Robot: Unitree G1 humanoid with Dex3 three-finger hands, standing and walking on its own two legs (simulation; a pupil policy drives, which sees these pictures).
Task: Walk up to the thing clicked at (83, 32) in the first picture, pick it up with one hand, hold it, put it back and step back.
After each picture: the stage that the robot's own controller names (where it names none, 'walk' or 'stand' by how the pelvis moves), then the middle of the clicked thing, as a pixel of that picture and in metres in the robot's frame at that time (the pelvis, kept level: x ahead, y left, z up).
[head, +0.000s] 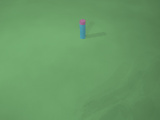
stand; (82, 29) +1.57 +0.02 -0.65
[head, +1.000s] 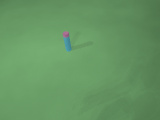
walk; (67, 41) +1.41 +0.29 -0.63
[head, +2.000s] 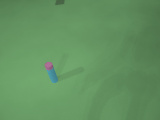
walk; (51, 73) +0.89 +0.40 -0.65
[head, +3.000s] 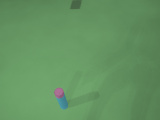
walk; (61, 99) +0.60 +0.26 -0.64
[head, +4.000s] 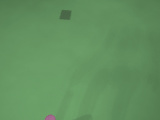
stand; out of the picture +0.41 +0.21 -0.63
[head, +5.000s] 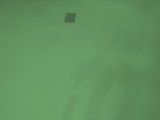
stand; out of the picture +0.38 +0.19 -0.66
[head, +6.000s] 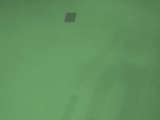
stand; out of the picture +0.38 +0.20 -0.66
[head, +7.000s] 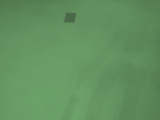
stand; out of the picture +0.38 +0.21 -0.66
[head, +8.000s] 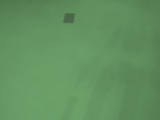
stand; out of the picture +0.37 +0.21 -0.66
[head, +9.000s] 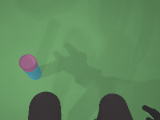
go down; (32, 69) +0.43 +0.23 -0.36
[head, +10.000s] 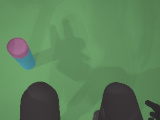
go down; (23, 56) +0.44 +0.26 -0.27
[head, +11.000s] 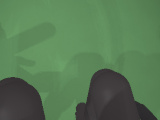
close in; out of the picture +0.42 +0.30 -0.17
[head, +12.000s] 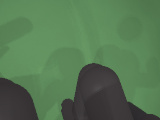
close; out of the picture +0.42 +0.31 -0.16
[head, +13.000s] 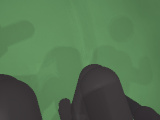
lift; out of the picture +0.39 +0.31 -0.16
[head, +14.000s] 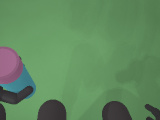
lift; (16, 79) +0.32 +0.22 +0.02
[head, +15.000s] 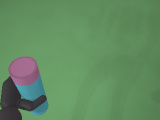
hold; (32, 90) +0.31 +0.18 +0.02
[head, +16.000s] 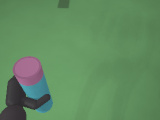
hold; (37, 89) +0.32 +0.17 +0.03
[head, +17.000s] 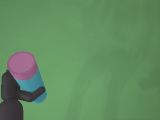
crouch; (31, 82) +0.35 +0.18 -0.01
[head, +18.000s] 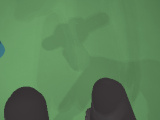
lower; out of the picture +0.47 +0.27 -0.05
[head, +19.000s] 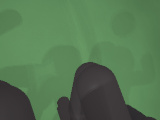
lower; out of the picture +0.43 +0.33 -0.16
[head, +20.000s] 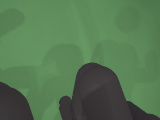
lower; out of the picture +0.42 +0.33 -0.16
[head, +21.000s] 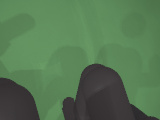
lower; out of the picture +0.41 +0.32 -0.16
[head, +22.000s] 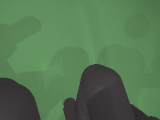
lower; out of the picture +0.40 +0.30 -0.16
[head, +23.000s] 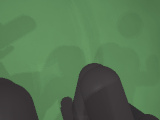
open; out of the picture +0.40 +0.30 -0.16
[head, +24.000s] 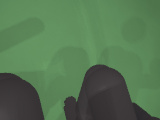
stand; out of the picture +0.40 +0.30 -0.16
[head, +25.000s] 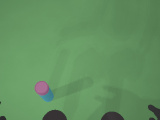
walk; (45, 92) +0.40 +0.22 -0.46
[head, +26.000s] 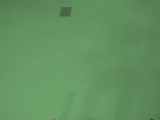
stand; out of the picture +0.38 +0.19 -0.60
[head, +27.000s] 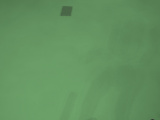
stand; out of the picture +0.36 +0.20 -0.60
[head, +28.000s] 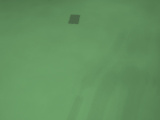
stand; out of the picture +0.39 +0.18 -0.65
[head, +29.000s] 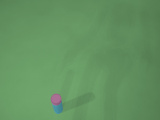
walk; (57, 104) +0.46 +0.16 -0.64
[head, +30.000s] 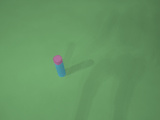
walk; (59, 66) +0.77 +0.23 -0.62
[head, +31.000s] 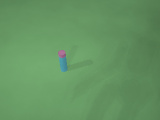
stand; (63, 61) +1.02 +0.22 -0.64
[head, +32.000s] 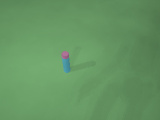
stand; (66, 62) +1.02 +0.19 -0.66
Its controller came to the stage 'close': yes
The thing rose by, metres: 0.68
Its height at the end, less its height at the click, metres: +0.00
